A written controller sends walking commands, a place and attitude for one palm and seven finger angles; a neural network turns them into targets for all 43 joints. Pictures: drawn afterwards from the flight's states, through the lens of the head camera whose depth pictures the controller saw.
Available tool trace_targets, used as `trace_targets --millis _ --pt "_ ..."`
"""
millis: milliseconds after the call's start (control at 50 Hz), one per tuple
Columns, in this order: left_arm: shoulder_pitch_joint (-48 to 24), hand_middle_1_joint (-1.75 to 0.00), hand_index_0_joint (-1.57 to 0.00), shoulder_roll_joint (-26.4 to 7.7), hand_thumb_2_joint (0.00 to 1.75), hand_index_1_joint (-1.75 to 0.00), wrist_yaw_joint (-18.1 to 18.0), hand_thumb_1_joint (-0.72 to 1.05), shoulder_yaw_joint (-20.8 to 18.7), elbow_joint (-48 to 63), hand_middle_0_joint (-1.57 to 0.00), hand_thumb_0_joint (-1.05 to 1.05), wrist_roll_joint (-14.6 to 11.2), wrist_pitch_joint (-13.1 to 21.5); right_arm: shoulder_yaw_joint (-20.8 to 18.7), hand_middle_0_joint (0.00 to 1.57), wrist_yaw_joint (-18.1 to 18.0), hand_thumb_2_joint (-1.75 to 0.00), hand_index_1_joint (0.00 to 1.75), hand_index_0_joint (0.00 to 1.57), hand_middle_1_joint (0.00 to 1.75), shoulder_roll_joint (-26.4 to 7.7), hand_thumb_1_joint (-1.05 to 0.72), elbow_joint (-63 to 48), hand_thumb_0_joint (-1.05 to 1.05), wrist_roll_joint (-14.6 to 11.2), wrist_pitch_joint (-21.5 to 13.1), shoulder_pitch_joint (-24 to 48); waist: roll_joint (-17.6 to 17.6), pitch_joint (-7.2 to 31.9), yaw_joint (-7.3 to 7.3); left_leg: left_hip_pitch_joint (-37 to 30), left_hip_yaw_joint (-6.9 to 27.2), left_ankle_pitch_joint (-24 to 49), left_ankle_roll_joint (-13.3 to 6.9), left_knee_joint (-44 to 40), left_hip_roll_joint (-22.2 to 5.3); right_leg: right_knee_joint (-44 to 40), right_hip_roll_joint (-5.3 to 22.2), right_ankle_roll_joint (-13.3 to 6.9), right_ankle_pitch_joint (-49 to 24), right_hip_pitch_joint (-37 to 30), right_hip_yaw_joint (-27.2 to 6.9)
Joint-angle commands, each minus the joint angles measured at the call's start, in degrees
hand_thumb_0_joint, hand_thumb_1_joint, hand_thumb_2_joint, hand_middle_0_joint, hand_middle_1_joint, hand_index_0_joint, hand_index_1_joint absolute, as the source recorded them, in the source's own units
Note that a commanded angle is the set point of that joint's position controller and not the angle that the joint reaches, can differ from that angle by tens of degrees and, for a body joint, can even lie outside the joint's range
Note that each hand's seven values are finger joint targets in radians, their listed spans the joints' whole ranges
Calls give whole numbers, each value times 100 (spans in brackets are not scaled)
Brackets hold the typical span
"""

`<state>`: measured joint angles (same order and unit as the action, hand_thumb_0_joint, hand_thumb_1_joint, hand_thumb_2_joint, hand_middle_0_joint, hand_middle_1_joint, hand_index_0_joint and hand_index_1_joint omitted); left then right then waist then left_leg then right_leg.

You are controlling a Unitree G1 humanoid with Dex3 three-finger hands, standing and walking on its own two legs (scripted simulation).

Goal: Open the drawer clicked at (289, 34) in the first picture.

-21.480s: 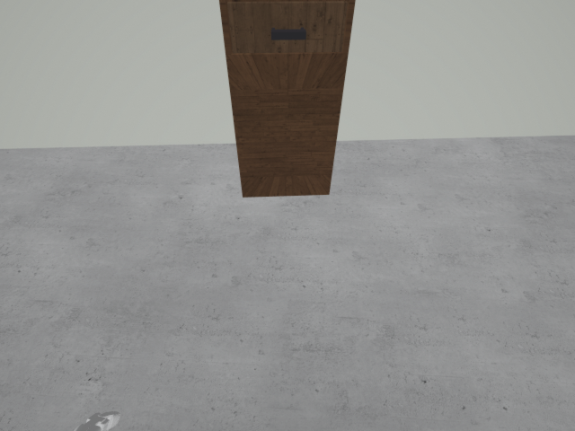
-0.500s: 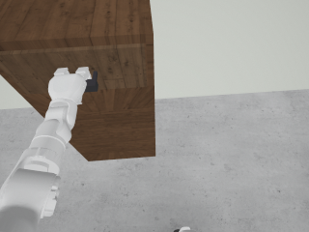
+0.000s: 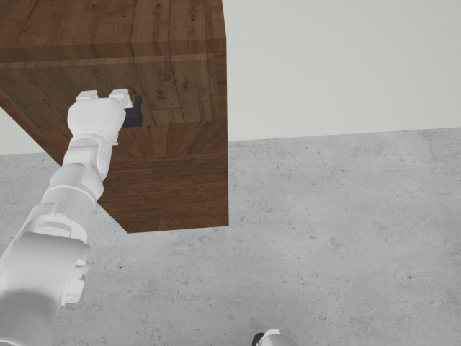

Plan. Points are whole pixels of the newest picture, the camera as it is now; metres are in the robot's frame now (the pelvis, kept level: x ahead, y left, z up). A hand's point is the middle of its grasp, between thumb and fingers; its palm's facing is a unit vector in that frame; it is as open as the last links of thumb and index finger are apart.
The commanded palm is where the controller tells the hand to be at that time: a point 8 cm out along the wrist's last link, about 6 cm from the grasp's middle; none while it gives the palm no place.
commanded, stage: pull the drawer open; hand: left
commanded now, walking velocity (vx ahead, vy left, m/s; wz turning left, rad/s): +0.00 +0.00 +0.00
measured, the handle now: (110, 110) +0.54 +0.20 +0.06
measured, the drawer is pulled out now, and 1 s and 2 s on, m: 0.01 0.06 0.25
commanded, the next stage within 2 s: none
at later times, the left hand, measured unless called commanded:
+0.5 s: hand (107, 156) +0.45 +0.21 +0.03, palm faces +0.00 -0.03 -1.00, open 5.7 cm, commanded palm +0.43 +0.21 +0.09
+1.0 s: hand (105, 161) +0.44 +0.21 +0.03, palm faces -0.02 -0.03 -1.00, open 5.7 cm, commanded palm +0.39 +0.21 +0.09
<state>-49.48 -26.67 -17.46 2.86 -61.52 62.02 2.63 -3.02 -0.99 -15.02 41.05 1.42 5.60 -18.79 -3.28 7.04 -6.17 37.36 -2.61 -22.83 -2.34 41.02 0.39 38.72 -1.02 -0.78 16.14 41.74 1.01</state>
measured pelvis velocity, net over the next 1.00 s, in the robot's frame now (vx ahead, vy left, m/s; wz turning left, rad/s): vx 0.00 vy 0.00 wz -0.02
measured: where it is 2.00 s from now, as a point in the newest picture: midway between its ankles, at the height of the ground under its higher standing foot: outside the picture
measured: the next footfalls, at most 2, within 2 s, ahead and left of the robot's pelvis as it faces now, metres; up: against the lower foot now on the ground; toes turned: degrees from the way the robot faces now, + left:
none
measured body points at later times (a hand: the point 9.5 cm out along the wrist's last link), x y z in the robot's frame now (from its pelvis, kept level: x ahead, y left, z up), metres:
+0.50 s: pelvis +0.02 +0.01 +0.01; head +0.09 -0.01 +0.45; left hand +0.44 +0.20 +0.09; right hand +0.10 -0.26 -0.13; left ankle -0.05 +0.09 -0.71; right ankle +0.01 -0.11 -0.71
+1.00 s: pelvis +0.00 +0.00 +0.01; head +0.07 -0.03 +0.45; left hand +0.43 +0.20 +0.09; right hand +0.03 -0.27 -0.14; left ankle -0.05 +0.09 -0.71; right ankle +0.01 -0.11 -0.71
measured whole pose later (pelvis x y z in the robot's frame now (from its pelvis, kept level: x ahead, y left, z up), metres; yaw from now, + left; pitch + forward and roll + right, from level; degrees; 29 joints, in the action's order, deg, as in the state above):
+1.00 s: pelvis +0.00 +0.00 +0.01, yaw -1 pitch +15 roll +0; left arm -34.2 -24.3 -18.1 1.4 -48.0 60.8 3.4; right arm -4.0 -1.0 -15.0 40.6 0.4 6.2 -19.0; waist -3.8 6.9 -3.4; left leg 31.6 -3.9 -21.7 -2.1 37.9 0.3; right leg 36.9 -1.5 -1.0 15.1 37.1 -0.6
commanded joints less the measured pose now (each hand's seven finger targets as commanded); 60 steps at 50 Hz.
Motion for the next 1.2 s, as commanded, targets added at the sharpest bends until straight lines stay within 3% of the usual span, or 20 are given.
trace_targets --millis 0,120,200,260,360,400,440,460,500,540,560,660,760,820,860,920,980,1060,1080,1180 --pt "-1739 -135 -40 -1240 90 -135 -183 90 -436 1142 -40 0 -116 170 -310 20 -38 -90 30 20 30 -857 -90 -378 0 -36 -103 -652 162 2661 168 -1105 196 2986 51 -247 66 -140 -144 -106 -2264 -2049 -96" --pt "-1114 -135 -40 -1154 90 -135 -234 90 -432 1400 -40 0 -66 144 -359 20 -12 -90 30 20 30 -869 -90 -388 0 -72 -97 -608 182 2549 301 -1227 188 3250 63 -340 -2 -173 -153 -112 -2288 -2056 -74" --pt "-933 -135 -40 -838 90 -135 -284 90 -283 1826 -40 0 -69 67 -416 20 36 -90 30 20 30 -855 -90 -408 0 -102 -106 -538 99 2563 321 -1584 236 3718 104 -339 -64 -207 -180 -128 -2289 -1934 -28" --pt "-147 -135 -40 -728 90 -135 -276 90 -299 2230 -40 0 -148 -70 -414 20 85 -90 30 20 30 -824 -90 -533 0 -122 -102 -394 116 2626 492 -1677 213 4043 94 -370 -75 -217 -168 -123 -2552 -2181 -41" --pt "611 -135 -40 -576 90 -135 -196 90 -236 2868 -40 0 -269 -300 -382 20 114 -90 30 20 30 -817 -90 -693 0 -184 -78 -84 344 2283 539 -1741 215 4191 73 -484 -82 -300 -152 -98 -2745 -2373 -23" --pt "827 -135 -40 -697 90 -135 -185 90 -341 3340 -40 0 -288 -351 -376 20 129 -90 30 20 30 -827 -90 -762 0 -189 -58 42 160 2335 607 -1946 269 4513 131 -501 -103 -304 -144 -120 -2792 -2410 -40" --pt "-915 -135 -40 -674 90 -135 -269 90 -50 2788 -40 0 -139 -414 -339 20 46 -90 30 20 30 -859 -90 -477 0 -182 -43 -77 252 1700 124 -1899 318 3945 161 -486 -113 -364 -159 -80 -2381 -1754 52" --pt "-1416 -135 -40 -765 90 -135 -312 90 -33 2352 -40 0 -21 -426 -321 20 -6 -90 30 20 30 -841 -90 -357 0 -168 -60 -138 264 1422 23 -1736 299 3565 164 -486 -82 -355 -153 -90 -2091 -1527 88" --pt "-1376 -135 -40 -1110 90 -135 -374 90 -334 2291 -40 0 61 -426 -320 20 -38 -90 30 20 30 -838 -90 -368 0 -132 -75 -148 169 1823 200 -1822 252 3634 175 -465 -25 -318 -149 -138 -2168 -1749 32" --pt "-1588 -135 -40 -913 90 -135 -397 90 -176 2119 -40 0 69 -440 -306 20 -59 -90 30 20 30 -761 -90 -358 0 -83 -84 -165 -59 2177 194 -1933 210 3752 187 -378 30 -250 -117 -128 -2339 -1819 25" --pt "-1598 -135 -40 -855 90 -135 -379 90 -149 1987 -40 0 64 -429 -300 20 -63 -90 30 20 30 -733 -90 -353 0 -76 -77 -178 15 2269 202 -1869 198 3687 185 -350 58 -213 -114 -132 -2402 -1907 22" --pt "-1761 -135 -40 -1025 90 -135 -327 90 -283 1589 -40 0 -25 -281 -248 20 -141 -90 30 20 30 -731 -90 -407 0 -66 -77 -128 429 2238 160 -1412 167 3029 97 -369 127 -213 -72 -101 -2379 -2110 -24" --pt "-2064 -135 -40 -994 90 -135 -354 90 -196 1618 -40 0 7 -44 -255 20 -164 -90 30 20 30 -707 -90 -457 0 -72 -140 -151 201 2299 110 -1346 165 2670 79 -369 153 -222 -66 -105 -2134 -2007 -70" --pt "-1170 -135 -40 -1074 90 -135 -333 90 -468 1720 -40 0 -46 110 -284 20 -113 -90 30 20 30 -700 -90 -548 0 -57 -143 -160 164 2646 419 -1409 161 3017 82 -361 136 -159 -76 -132 -2337 -2328 -100" --pt "-788 -135 -40 -816 90 -135 -315 90 -343 2015 -40 0 -124 203 -304 20 -79 -90 30 20 30 -670 -90 -648 0 -74 -155 -123 179 2700 488 -1405 133 3027 66 -399 125 -201 -80 -129 -2422 -2471 -123" --pt "200 -135 -40 -952 90 -135 -298 90 -577 2381 -40 0 -188 239 -334 20 -40 -90 30 20 30 -710 -90 -741 0 -124 -158 -21 376 2592 676 -1225 113 3054 40 -497 99 -235 -78 -144 -2546 -2727 -172" --pt "674 -135 -40 -763 90 -135 -329 90 -413 2994 -40 0 -239 190 -354 20 -9 -90 30 20 30 -730 -90 -826 0 -192 -183 152 331 2311 651 -1261 94 2853 42 -638 92 -367 -96 -142 -2391 -2713 -180" --pt "1278 -135 -40 -874 90 -135 -440 90 -569 3467 -40 0 -251 -23 -363 20 17 -90 30 20 30 -767 -90 -810 0 -228 -204 301 322 2080 716 -1366 98 2891 66 -761 59 -443 -115 -156 -2298 -2739 -183" --pt "1368 -135 -40 -724 90 -135 -452 90 -443 3681 -40 0 -260 -81 -362 20 26 -90 30 20 30 -757 -90 -843 0 -234 -214 356 254 2051 696 -1464 110 2891 79 -798 53 -465 -116 -157 -2227 -2713 -156" --pt "2083 -135 -40 -563 90 -135 -460 90 -389 4287 -40 0 -336 -401 -345 20 47 -90 30 20 30 -744 -90 -884 0 -266 -243 632 200 1851 760 -1831 148 3253 153 -888 -22 -536 -128 -161 -2195 -2670 -102"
